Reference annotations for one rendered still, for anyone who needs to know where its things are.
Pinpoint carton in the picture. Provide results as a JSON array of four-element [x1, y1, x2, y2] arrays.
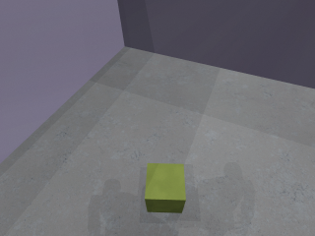
[[145, 163, 186, 213]]

